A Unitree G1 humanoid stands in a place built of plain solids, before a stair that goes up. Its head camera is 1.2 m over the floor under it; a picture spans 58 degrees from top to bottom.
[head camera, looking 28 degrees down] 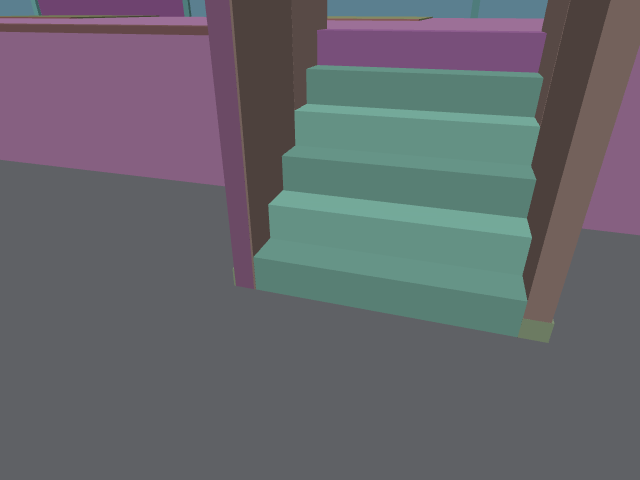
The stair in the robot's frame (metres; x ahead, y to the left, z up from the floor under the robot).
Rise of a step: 0.18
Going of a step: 0.20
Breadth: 1.20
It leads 17 degrees to the right of straight ahead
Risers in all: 6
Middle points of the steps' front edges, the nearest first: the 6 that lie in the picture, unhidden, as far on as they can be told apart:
1.57 -0.25 0.18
1.76 -0.31 0.37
1.95 -0.37 0.55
2.15 -0.43 0.73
2.34 -0.49 0.92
2.53 -0.55 1.10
